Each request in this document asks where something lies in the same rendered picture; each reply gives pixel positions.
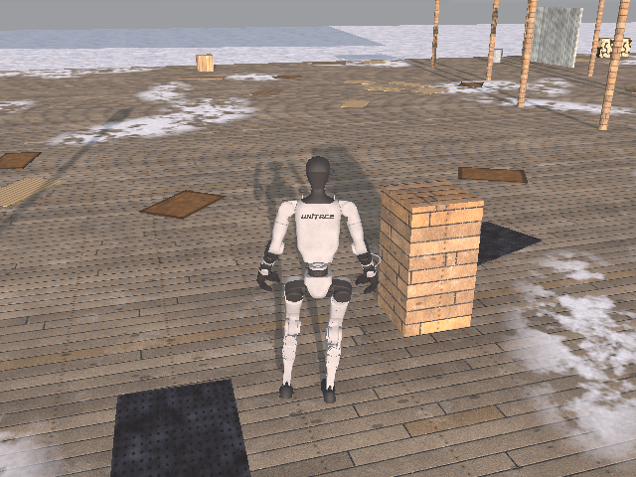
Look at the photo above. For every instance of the left robot forearm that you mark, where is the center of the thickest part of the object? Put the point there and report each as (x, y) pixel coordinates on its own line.
(267, 261)

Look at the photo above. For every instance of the right robot forearm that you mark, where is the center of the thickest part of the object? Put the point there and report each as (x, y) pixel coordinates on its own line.
(366, 262)

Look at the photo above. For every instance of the right robot foot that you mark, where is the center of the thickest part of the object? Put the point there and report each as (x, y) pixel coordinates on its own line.
(329, 396)

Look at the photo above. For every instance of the robot right hand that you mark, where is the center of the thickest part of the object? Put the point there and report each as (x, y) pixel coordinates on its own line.
(364, 279)

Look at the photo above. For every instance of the robot right shin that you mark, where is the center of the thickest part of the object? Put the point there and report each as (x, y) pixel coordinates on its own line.
(332, 358)

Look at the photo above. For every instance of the right robot upper arm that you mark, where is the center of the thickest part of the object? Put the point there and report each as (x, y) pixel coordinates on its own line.
(349, 209)

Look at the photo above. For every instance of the robot left hand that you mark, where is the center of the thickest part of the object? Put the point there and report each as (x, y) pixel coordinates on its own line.
(271, 277)

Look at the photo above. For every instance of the left robot upper arm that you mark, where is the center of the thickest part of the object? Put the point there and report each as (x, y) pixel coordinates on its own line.
(286, 209)

